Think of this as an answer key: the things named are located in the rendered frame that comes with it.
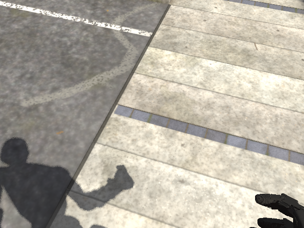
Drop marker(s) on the robot right hand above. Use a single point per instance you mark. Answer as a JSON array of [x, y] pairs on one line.
[[286, 205]]

